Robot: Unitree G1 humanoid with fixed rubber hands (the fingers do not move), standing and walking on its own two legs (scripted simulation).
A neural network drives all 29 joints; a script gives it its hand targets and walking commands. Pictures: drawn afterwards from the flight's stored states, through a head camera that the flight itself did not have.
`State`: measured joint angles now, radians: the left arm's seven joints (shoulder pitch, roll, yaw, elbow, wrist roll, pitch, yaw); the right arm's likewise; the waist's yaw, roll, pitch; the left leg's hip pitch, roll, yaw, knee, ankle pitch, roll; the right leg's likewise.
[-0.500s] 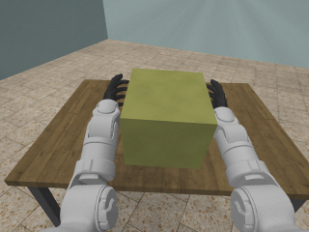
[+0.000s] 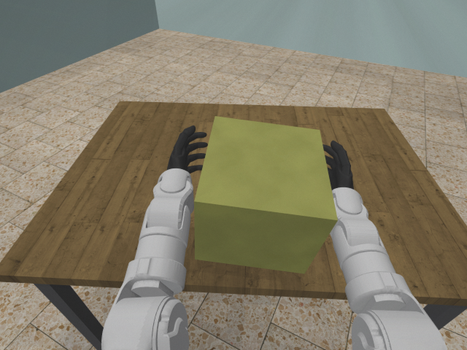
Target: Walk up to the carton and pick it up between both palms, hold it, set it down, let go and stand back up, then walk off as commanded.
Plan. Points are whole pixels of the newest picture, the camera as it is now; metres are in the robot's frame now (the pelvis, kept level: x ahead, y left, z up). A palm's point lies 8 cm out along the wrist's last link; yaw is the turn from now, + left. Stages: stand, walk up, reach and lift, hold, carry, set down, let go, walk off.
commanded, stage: set down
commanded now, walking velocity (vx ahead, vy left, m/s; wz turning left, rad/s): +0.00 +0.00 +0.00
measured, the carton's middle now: (258, 193) +0.37 -0.01 +0.13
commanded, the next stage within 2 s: none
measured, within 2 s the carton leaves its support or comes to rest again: neither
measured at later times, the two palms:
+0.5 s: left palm (177, 177) +0.39 +0.13 +0.14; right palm (333, 187) +0.39 -0.15 +0.12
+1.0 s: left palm (189, 184) +0.41 +0.12 +0.11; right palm (335, 198) +0.40 -0.16 +0.08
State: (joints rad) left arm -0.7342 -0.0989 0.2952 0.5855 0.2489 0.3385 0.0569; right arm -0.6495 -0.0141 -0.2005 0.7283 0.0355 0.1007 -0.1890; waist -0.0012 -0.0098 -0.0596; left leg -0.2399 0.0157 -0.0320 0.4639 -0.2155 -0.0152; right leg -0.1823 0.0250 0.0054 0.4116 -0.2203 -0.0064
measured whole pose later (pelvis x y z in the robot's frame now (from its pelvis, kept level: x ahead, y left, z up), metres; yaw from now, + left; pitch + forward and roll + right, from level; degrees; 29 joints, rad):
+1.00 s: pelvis +0.02 +0.00 +0.00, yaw +0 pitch +0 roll -1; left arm -0.67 -0.13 0.29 0.69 0.28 0.17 0.11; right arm -0.65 -0.01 -0.28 0.94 -0.04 -0.11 -0.13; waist 0.00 -0.01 -0.03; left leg -0.22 0.02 -0.03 0.46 -0.24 -0.02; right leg -0.16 0.03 0.01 0.41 -0.25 -0.01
